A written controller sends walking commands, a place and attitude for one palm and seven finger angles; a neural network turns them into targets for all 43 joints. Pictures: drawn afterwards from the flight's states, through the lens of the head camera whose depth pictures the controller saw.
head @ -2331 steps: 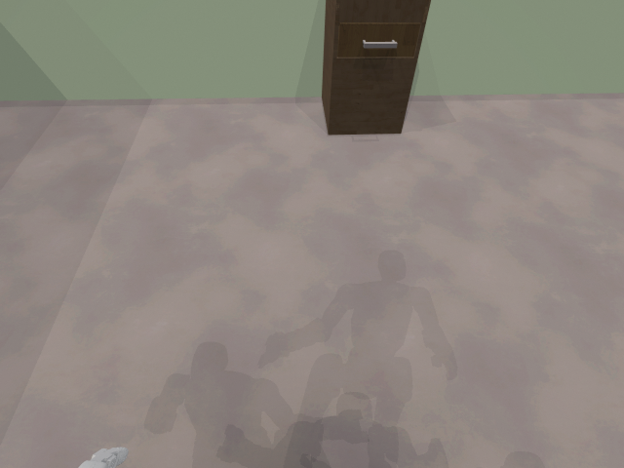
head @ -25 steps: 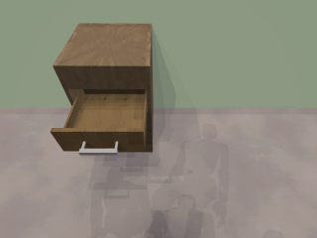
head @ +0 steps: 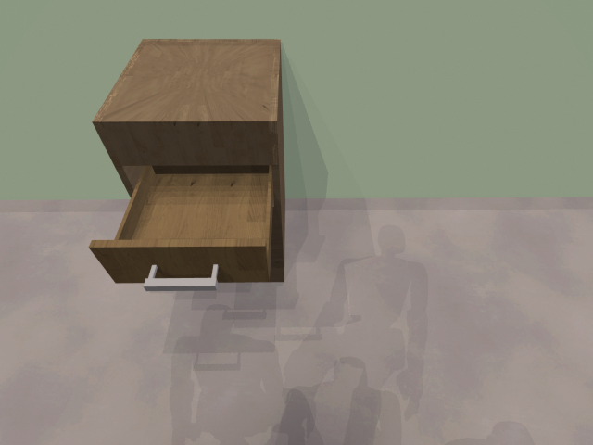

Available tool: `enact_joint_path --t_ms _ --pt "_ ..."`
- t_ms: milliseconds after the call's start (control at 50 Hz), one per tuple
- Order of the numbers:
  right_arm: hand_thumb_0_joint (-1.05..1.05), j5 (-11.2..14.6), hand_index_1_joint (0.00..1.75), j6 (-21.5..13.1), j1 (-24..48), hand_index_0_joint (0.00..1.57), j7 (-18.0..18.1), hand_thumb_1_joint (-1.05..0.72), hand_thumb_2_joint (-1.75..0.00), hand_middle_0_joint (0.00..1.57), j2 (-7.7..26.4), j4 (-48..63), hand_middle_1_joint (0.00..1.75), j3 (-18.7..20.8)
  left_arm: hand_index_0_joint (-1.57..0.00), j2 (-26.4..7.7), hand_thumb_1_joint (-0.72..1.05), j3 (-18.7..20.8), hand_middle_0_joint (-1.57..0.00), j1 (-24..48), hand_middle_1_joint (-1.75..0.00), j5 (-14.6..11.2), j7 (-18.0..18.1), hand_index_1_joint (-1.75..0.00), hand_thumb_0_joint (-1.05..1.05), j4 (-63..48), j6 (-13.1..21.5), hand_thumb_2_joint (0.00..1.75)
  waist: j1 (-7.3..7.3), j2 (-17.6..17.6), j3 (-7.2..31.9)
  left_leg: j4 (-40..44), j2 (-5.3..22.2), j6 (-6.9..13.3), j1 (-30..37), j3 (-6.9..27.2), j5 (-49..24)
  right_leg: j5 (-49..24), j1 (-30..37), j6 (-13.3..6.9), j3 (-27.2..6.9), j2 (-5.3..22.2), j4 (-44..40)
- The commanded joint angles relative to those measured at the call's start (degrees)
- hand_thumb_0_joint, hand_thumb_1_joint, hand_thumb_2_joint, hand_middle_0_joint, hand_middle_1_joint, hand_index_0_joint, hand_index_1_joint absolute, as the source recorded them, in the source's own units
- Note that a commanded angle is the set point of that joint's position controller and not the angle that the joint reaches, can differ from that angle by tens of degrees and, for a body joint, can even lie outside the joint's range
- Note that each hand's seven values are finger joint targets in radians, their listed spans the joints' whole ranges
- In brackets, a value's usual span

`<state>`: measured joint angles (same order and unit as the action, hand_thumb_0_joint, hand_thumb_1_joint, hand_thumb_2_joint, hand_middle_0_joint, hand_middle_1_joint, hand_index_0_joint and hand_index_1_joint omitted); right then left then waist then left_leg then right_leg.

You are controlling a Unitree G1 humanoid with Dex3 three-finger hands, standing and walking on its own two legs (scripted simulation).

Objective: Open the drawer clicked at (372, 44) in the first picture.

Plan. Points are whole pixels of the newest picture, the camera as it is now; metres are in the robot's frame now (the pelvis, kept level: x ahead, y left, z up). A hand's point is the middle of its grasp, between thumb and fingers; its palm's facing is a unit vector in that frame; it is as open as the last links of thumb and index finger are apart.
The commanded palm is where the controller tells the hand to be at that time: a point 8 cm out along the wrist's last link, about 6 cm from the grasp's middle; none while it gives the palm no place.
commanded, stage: look to check the result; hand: left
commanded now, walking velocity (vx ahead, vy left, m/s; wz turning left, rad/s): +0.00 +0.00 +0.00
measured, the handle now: (182, 276) +0.49 +0.29 -0.25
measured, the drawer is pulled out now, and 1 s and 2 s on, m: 0.26 0.26 0.26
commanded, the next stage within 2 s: stand and wait in 0.10 s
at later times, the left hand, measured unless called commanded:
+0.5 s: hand out of the picture -0.01 +0.15 -0.18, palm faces +0.04 -0.98 -0.18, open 7.4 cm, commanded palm none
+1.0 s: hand out of the picture -0.01 +0.15 -0.18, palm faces +0.04 -0.98 -0.18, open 7.4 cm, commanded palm none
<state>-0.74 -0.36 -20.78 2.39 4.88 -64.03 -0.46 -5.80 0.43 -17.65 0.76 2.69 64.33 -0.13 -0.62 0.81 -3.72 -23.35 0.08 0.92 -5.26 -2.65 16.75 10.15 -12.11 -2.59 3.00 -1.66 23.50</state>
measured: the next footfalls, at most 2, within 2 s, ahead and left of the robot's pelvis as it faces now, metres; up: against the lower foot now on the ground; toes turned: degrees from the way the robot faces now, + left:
none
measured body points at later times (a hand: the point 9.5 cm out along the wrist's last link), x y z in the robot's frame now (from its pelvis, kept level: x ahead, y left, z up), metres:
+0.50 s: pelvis +0.01 +0.00 +0.00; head +0.03 -0.01 +0.45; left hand -0.01 +0.21 -0.16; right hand -0.04 -0.20 -0.16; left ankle -0.04 +0.11 -0.74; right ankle +0.03 -0.09 -0.74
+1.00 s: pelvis +0.01 -0.01 +0.00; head +0.04 -0.01 +0.45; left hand -0.01 +0.20 -0.16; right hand -0.03 -0.20 -0.16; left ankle -0.04 +0.11 -0.74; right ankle +0.03 -0.09 -0.74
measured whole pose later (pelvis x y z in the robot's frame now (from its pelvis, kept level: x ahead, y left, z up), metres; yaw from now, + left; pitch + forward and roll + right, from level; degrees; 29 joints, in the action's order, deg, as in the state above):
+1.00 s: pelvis +0.01 -0.01 +0.00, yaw +0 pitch -1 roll +0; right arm -0.7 0.0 -19.2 2.6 5.4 -64.7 -0.1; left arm -6.1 0.7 -16.8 0.7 2.7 65.0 0.2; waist -0.5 0.8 -4.3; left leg -22.5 0.7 0.4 -4.1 -2.4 17.3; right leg 11.0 -11.1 -3.0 3.3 -2.3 22.9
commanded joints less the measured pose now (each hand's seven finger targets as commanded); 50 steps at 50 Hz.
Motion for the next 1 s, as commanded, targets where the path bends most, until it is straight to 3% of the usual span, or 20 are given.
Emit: enact_joint_path --t_ms 0,300,480,560,620,720,980 --pt "0.0 0.31 0.3 -0.4 -7.02 0.2 0.61 -0.9 -0.9 0.2 4.56 -0.21 0.3 0.68 -0.2 -4.81 0.9 0.56 -0.2 -5.01 -0.3 -0.19 0.17 -0.3 0.0 -0.81 0.75 0.9 -0.14 -0.65 -2.4 5.11 5.44 1.67 -5.1 4.96 -7.92 -4.66 2.41 -0.98 -7.22 6.26 -3.92" --pt "0.0 0.25 0.3 -0.28 -6.36 0.2 0.71 -0.9 -0.9 0.2 4.61 -0.49 0.3 0.74 -0.2 -4.95 0.9 0.63 -0.2 -4.57 -0.3 -0.25 0.19 -0.3 0.0 -0.54 0.83 0.9 -0.11 0.67 -2.18 5.02 5.43 1.52 -4.0 4.43 -9.82 -7.14 2.9 -1.12 -7.09 6.33 -3.65" --pt "0.0 0.25 0.3 -0.16 -5.87 0.2 0.74 -0.9 -0.9 0.2 4.72 -0.48 0.3 0.79 -0.2 -4.93 0.9 0.64 -0.2 -4.34 -0.3 -0.23 0.14 -0.3 0.0 -0.19 0.78 0.9 -0.08 0.12 -3.01 5.18 5.49 1.59 -4.02 4.49 -9.2 -6.12 2.25 -1.09 -6.86 6.3 -3.84" --pt "0.0 0.33 0.3 -0.13 -5.81 0.2 0.72 -0.9 -0.9 0.2 4.85 -0.39 0.3 0.88 -0.2 -4.97 0.9 0.77 -0.2 -4.52 -0.3 -0.22 0.19 -0.3 0.0 -0.22 0.91 0.9 -0.06 -1.81 -1.98 5.04 5.52 1.54 -3.61 4.5 -8.93 -6.4 2.71 -1.07 -7.03 6.12 -3.94" --pt "0.0 0.24 0.3 -0.05 -5.64 0.2 0.65 -0.9 -0.9 0.2 4.8 -0.61 0.3 0.81 -0.2 -5.12 0.9 0.73 -0.2 -4.29 -0.3 -0.23 0.14 -0.3 0.0 -0.28 0.85 0.9 -0.07 -0.14 -2.88 5.21 5.2 1.41 -4.22 4.21 -7.79 -5.13 2.55 -1.03 -7.38 6.27 -4.41" --pt "0.0 0.3 0.3 -0.06 -5.56 0.2 0.73 -0.9 -0.9 0.2 4.68 -0.69 0.3 0.82 -0.2 -5.29 0.9 0.76 -0.2 -4.52 -0.3 -0.29 0.17 -0.3 0.0 -0.08 1.04 0.9 -0.1 -1.17 -1.88 4.88 5.22 1.38 -3.57 4.1 -9.08 -7.96 3.45 -1.09 -7.31 6.37 -4.09" --pt "0.0 0.29 0.3 0.16 -5.28 0.2 0.74 -0.9 -0.9 0.2 4.59 -0.83 0.3 0.98 -0.2 -5.28 0.9 0.86 -0.2 -4.63 -0.3 -0.26 0.21 -0.3 0.0 0.01 1.08 0.9 -0.02 -1.05 -2.31 4.73 5.1 1.26 -3.67 3.98 -8.37 -6.89 3.31 -0.86 -7.05 6.42 -4.76"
